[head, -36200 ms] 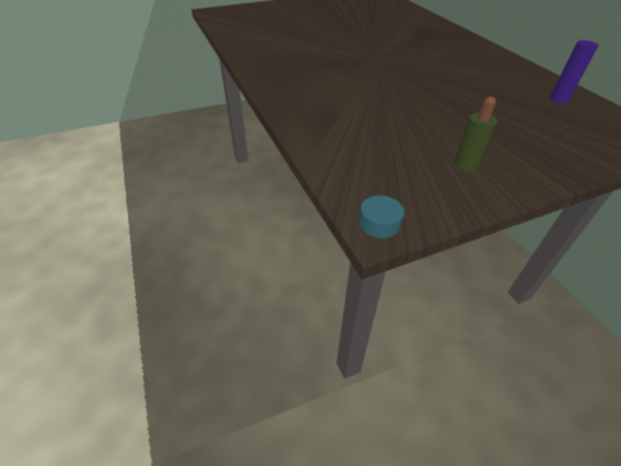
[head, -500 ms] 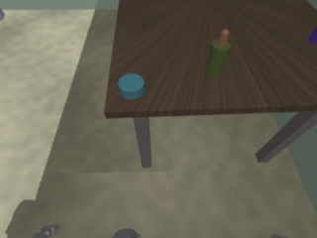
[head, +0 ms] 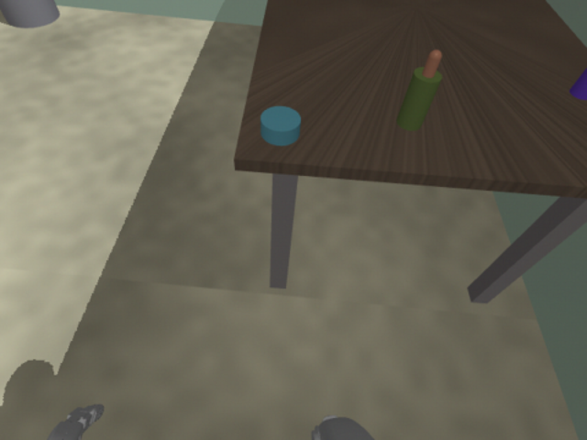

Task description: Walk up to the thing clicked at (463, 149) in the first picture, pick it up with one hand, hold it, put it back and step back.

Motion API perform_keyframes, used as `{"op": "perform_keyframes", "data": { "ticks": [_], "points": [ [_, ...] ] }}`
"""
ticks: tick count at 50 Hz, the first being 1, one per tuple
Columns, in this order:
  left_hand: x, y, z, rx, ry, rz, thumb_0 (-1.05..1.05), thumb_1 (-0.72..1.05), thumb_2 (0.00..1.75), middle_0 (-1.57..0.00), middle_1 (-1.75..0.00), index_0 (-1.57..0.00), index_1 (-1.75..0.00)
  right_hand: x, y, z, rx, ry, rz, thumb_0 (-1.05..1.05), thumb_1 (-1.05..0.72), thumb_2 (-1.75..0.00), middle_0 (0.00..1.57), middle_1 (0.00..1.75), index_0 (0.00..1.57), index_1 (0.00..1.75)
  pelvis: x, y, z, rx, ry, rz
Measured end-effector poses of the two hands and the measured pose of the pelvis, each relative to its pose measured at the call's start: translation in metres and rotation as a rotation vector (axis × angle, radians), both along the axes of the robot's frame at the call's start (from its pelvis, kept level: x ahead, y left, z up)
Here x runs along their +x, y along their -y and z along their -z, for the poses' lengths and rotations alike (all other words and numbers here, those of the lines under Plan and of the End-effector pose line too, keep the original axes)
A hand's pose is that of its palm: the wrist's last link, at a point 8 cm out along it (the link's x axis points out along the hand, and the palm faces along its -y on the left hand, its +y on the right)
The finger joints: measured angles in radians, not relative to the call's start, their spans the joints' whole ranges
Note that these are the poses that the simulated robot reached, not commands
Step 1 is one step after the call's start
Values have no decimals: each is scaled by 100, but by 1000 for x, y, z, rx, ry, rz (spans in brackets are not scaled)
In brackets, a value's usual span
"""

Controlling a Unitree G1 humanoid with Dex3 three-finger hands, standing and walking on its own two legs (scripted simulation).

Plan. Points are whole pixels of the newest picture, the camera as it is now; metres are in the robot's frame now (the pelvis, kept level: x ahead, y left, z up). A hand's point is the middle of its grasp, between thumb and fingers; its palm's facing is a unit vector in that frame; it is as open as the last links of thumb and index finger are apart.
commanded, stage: step back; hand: right
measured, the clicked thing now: (421, 90) +0.76 -0.22 +0.05
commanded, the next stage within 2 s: none
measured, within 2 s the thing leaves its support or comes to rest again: neither
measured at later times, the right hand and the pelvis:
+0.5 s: hand out of the picture -0.08 -0.31 -0.16, palm faces -0.08 +0.92 -0.39, open 7.4 cm; pelvis -0.16 -0.04 -0.01, yaw +1 degrees
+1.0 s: hand out of the picture -0.22 -0.33 -0.15, palm faces -0.03 +0.93 -0.38, open 7.4 cm; pelvis -0.34 -0.06 +0.00, yaw -2 degrees
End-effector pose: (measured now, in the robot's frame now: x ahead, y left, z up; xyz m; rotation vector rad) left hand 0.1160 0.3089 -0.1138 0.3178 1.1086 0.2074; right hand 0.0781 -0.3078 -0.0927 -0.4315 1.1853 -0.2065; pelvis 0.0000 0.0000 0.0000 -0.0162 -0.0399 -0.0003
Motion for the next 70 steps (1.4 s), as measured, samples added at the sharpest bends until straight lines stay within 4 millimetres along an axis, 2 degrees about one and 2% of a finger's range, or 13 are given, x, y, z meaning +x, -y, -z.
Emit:
{"op": "perform_keyframes", "data": {
  "ticks": [5, 10, 13, 17, 24, 29, 35, 40, 44, 49, 52, 62, 70],
  "points": [
    [-50, 1, 2, 8, -57, -1, 1, 90, 90, -20, -30, -20, -30, -14, 9, -8, -13, 53, 0, 1, -90, -89, 20, 30, 21, 30, -30, 6, -2, -9, -7, 29],
    [-96, 13, 7, 32, -104, 21, 1, 90, 90, -20, -30, -20, -30, -34, 27, 1, -2, 110, -8, 1, -90, -89, 20, 30, 21, 30, -67, 20, 8, -1, -6, 60],
    [-126, 26, 6, 47, -111, 22, 1, 90, 90, -20, -30, -20, -30, -51, 41, 15, 16, 122, 4, 1, -90, -89, 20, 30, 21, 30, -92, 30, 14, -24, 8, 55],
    [-164, 39, -8, 46, -113, 5, 1, 90, 90, -20, -30, -20, -30, -84, 45, 18, 41, 86, 30, 1, -90, -89, 20, 30, 21, 30, -115, 37, 5, 27, 5, 51],
    [-187, 35, -20, 82, -31, -7, 1, 90, 90, -20, -30, -21, -30, -150, 44, 25, 41, -7, 1, 1, -90, -89, 20, 30, 21, 30, -157, 38, 4, 38, -6, -6],
    [-201, 22, -7, 72, 47, -13, 1, 90, 90, -20, -30, -21, -30, -190, 33, 31, 23, -48, -27, 1, -90, -89, 20, 30, 21, 30, -195, 31, 15, 45, 8, -51],
    [-241, 26, -5, 38, 9, -25, 1, 90, 90, -20, -30, -20, -30, -229, 27, 16, 32, -21, -27, 1, -90, -89, 20, 30, 21, 30, -236, 32, 5, 17, 12, -30],
    [-290, 36, -4, 31, -34, -13, 1, 90, 90, -20, -30, -20, -30, -245, 38, 9, 23, 44, -31, 1, -90, -89, 20, 30, 21, 30, -272, 40, 3, 4, -4, 5],
    [-335, 47, 2, 54, -78, 9, 1, 90, 90, -20, -30, -20, -30, -258, 54, 18, 34, 103, -29, 1, -90, -89, 20, 30, 21, 30, -304, 52, 13, 10, -10, 40],
    [-399, 60, -8, 62, -121, -18, 1, 90, 90, -20, -30, -20, -30, -294, 63, 22, 58, 87, -1, 1, -90, -89, 20, 30, 21, 30, -337, 62, 7, 23, 4, 40],
    [-424, 59, -15, 75, -129, -44, 1, 90, 90, -20, -30, -21, -30, -319, 65, 22, 67, 66, -1, 1, -90, -89, 20, 30, 21, 30, -352, 63, 2, 40, 2, 21],
    [-468, 28, -10, 80, -62, -102, 1, 90, 90, -20, -30, -21, -30, -391, 52, 28, 53, -67, -31, 1, -90, -89, 20, 30, 21, 30, -387, 50, 7, 51, 14, -63],
    [-473, 36, -7, 32, -101, -76, 1, 90, 90, -20, -30, -20, -30, -404, 44, 18, 81, -17, -8, 1, -90, -89, 20, 30, 21, 30, -389, 53, -1, 32, 10, -42]
  ]
}}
